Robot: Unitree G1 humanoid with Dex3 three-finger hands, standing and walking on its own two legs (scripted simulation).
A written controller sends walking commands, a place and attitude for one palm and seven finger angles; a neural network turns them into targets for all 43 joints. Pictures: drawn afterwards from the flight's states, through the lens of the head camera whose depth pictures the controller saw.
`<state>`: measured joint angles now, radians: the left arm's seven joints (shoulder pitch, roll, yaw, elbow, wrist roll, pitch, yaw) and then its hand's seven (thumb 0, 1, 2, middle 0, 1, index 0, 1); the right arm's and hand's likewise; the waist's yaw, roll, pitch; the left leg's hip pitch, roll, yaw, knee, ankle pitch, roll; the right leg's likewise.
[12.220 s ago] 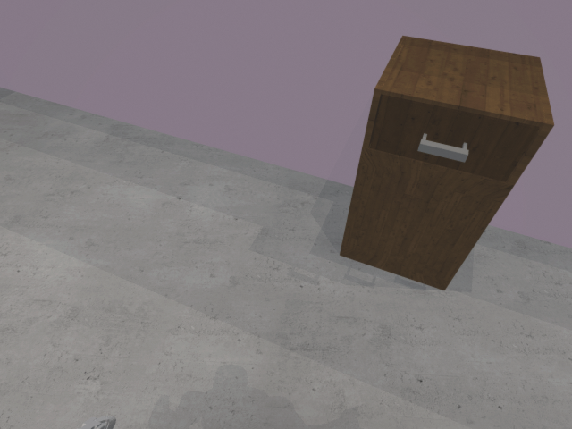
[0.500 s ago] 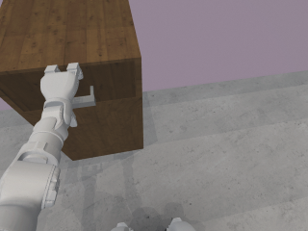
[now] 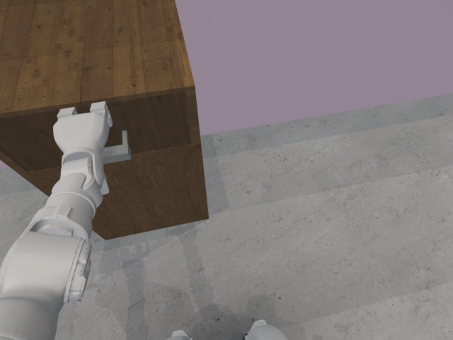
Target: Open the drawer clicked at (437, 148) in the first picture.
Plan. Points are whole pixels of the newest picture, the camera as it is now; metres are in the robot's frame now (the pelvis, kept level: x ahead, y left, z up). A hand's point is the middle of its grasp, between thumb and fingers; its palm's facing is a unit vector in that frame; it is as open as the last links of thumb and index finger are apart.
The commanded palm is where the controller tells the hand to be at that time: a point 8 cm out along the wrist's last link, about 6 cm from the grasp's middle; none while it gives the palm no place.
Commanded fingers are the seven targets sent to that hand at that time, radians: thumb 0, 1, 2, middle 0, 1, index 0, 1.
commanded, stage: move the hooked fingers above the handle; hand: left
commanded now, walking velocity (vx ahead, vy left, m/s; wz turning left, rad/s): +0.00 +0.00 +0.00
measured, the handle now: (99, 147) +0.53 +0.24 -0.05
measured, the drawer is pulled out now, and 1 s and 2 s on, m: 0.00 0.00 0.00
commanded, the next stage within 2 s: lower the fingers behind the handle in 0.52 s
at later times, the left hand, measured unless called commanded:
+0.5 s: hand (90, 154) +0.48 +0.23 +0.00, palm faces -0.10 -0.01 -1.00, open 13.8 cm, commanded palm +0.46 +0.22 +0.06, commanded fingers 0.00 -0.50 0.30 -0.30 -1.20 -0.30 -1.20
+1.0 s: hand (95, 164) +0.47 +0.23 -0.02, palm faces -0.06 -0.04 -1.00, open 13.8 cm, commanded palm +0.46 +0.22 +0.03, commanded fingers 0.00 -0.50 0.30 -0.30 -1.20 -0.30 -1.20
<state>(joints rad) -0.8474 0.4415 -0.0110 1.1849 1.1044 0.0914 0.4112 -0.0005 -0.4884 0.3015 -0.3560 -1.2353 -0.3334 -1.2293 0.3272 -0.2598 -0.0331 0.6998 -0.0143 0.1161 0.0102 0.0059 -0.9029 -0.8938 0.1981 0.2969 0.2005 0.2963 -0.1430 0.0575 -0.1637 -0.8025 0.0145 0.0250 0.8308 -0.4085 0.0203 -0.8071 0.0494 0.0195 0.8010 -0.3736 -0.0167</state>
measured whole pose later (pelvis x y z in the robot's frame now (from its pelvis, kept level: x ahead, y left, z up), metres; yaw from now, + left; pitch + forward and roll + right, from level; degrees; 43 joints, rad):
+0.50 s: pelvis +0.00 +0.00 +0.00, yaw +0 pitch +22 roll -1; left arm -0.82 0.45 -0.02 1.14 1.08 0.06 0.38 0.00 -0.49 0.30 -0.32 -1.20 -0.32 -1.20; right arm 0.34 -0.25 -0.05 0.71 -0.02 0.10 0.01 0.01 -0.90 -0.89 0.20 0.30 0.20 0.30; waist -0.13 0.06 -0.16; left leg -0.80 0.01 0.02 0.83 -0.41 0.02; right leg -0.79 0.05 0.01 0.79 -0.37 -0.02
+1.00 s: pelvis +0.00 +0.01 -0.01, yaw +1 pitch +23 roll -2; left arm -0.78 0.43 -0.02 1.10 1.12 -0.04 0.43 0.00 -0.49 0.30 -0.32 -1.20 -0.32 -1.20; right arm 0.34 -0.24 -0.06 0.73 -0.04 0.09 0.01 0.01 -0.90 -0.89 0.20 0.30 0.20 0.30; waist -0.13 0.04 -0.18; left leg -0.87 0.01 0.00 0.91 -0.44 0.03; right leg -0.86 0.04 -0.01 0.85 -0.40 -0.01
